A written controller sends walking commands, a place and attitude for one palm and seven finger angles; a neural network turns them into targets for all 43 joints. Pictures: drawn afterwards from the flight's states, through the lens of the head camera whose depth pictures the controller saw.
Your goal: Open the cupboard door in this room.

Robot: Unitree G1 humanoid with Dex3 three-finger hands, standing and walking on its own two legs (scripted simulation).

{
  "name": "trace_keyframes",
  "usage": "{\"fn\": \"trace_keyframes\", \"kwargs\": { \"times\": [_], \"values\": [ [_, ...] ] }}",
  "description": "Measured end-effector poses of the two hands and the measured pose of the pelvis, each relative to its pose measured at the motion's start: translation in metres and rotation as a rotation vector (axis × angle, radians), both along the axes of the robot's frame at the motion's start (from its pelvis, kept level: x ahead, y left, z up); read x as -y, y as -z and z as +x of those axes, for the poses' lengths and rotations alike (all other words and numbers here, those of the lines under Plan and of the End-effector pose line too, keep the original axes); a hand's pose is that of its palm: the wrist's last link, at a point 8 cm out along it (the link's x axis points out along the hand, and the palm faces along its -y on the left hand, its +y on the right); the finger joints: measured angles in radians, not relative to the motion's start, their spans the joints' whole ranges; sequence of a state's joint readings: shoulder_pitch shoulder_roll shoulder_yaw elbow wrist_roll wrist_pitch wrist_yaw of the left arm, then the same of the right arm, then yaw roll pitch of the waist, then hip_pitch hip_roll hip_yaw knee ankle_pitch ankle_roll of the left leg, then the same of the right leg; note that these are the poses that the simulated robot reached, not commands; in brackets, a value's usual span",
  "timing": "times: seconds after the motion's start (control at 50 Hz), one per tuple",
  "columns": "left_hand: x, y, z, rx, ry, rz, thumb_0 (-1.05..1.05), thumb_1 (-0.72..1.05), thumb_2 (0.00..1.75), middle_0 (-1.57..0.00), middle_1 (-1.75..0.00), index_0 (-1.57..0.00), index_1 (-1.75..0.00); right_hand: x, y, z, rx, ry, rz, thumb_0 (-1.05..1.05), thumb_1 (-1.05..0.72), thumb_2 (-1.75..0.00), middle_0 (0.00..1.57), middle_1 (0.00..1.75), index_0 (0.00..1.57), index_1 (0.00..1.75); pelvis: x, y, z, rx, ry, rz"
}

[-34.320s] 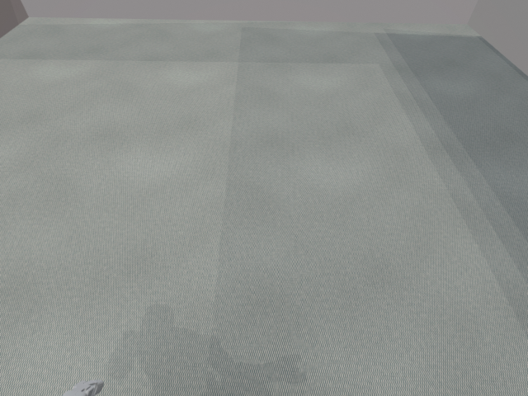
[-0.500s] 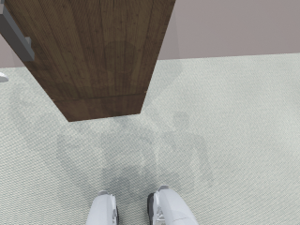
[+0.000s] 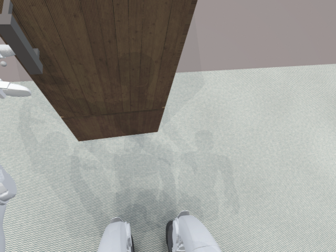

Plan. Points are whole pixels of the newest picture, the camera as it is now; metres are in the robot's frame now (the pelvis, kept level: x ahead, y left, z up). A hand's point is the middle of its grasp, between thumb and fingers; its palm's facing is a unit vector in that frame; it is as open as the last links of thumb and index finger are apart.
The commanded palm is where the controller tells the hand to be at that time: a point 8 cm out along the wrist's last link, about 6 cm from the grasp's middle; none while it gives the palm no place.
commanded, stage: slide the fingers in behind the handle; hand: left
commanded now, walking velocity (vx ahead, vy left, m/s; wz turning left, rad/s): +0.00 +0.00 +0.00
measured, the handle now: (23, 40) +0.56 +0.27 +0.07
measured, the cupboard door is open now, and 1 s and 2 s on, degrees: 0 0 1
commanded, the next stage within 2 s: close the thumb around the handle in 1.12 s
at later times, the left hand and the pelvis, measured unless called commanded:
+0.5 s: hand (24, 63) +0.50 +0.26 +0.07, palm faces +0.09 -1.00 -0.01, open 14.0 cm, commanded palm +0.48 +0.29 +0.07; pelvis +0.00 -0.01 +0.00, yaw +0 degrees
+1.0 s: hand (32, 62) +0.50 +0.24 +0.07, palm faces +0.10 -1.00 -0.02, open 14.0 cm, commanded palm +0.48 +0.28 +0.07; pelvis +0.00 -0.01 +0.00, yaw +1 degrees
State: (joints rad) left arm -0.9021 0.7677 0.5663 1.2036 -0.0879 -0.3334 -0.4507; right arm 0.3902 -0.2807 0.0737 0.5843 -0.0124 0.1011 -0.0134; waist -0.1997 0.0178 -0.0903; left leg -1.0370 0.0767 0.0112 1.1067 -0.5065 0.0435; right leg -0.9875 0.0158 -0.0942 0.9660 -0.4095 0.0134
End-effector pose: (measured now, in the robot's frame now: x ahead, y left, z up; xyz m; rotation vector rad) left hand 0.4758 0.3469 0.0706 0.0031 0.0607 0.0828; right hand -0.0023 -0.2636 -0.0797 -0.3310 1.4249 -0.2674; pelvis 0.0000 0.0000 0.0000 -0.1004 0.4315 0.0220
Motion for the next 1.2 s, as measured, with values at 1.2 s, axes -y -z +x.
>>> {"fn": "trace_keyframes", "kwargs": {
  "times": [1.2],
  "values": [
    [0.051, 0.000, 0.006, 0.010, -0.008, 0.003, -0.01, -0.50, 0.30, -0.29, -1.20, -0.30, -1.20, 0.012, 0.007, 0.007, 0.029, 0.003, 0.025, 0.00, -0.90, -0.90, 0.20, 0.30, 0.20, 0.30, 0.012, -0.002, 0.003, 0.019, 0.001, 0.025]
  ]
}}
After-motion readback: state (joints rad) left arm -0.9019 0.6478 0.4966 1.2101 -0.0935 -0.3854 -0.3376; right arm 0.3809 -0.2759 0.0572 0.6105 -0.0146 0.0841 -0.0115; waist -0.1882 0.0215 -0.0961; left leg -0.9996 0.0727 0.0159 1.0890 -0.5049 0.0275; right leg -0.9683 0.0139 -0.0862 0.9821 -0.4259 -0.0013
